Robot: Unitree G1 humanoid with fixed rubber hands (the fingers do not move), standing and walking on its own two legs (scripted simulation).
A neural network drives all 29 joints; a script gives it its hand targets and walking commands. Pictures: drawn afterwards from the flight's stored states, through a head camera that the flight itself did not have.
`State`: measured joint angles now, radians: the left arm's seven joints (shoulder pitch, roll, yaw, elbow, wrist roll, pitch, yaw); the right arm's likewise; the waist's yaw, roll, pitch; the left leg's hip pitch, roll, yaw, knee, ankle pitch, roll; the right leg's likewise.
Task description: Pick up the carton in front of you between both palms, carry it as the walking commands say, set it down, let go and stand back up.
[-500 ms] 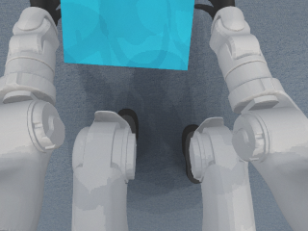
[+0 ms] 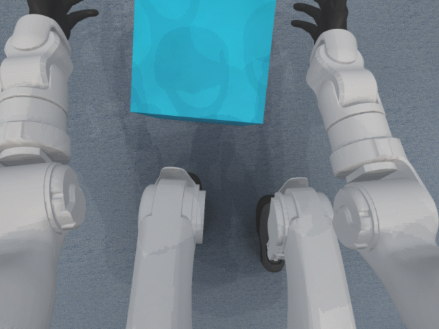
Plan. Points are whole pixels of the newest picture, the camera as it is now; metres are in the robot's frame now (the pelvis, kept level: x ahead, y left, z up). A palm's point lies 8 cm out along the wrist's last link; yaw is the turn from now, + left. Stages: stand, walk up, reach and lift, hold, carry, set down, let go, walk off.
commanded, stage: set down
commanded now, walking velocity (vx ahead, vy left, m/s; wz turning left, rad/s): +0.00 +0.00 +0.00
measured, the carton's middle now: (203, 70) +0.51 +0.11 -0.30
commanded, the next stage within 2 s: let go in 0.76 s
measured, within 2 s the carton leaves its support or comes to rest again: neither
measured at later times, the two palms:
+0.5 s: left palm out of the picture +0.51 +0.32 +0.01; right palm out of the picture +0.55 -0.07 +0.02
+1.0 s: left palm out of the picture +0.47 +0.33 +0.14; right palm out of the picture +0.50 -0.09 +0.14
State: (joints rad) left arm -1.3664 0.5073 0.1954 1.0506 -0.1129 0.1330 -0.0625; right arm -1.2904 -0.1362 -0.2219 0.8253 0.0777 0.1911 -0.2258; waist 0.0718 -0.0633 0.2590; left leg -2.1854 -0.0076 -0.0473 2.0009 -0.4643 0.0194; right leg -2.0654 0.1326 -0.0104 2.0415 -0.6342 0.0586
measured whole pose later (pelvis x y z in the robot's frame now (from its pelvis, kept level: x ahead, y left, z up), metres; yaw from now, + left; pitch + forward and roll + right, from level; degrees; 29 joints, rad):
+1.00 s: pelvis +0.06 +0.02 +0.25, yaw +4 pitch +40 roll -3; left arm -0.84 0.35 0.31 0.79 0.10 0.12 -0.12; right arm -0.73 -0.06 -0.22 0.60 -0.09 0.16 -0.11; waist 0.02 -0.03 -0.03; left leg -1.43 -0.04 -0.04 1.00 -0.26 0.04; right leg -1.33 0.06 0.05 1.02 -0.38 0.05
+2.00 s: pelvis +0.14 -0.01 +0.35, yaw +6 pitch -4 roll +1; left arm 0.22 0.22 0.05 0.41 0.02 0.14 -0.08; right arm 0.21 -0.20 -0.04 0.43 -0.01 0.13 0.06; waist 0.00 -0.02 0.11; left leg -0.13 -0.03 -0.05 0.43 -0.22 -0.01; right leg -0.05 0.04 0.07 0.45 -0.33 -0.03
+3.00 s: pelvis +0.14 +0.01 +0.36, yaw +4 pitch -1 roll +0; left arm 0.19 0.36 0.02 0.85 0.02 0.00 0.02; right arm 0.12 -0.35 -0.02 0.94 -0.03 -0.01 -0.02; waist 0.00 -0.02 0.01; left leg -0.17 -0.04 -0.01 0.43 -0.23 0.02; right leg -0.07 0.02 0.10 0.40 -0.30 0.00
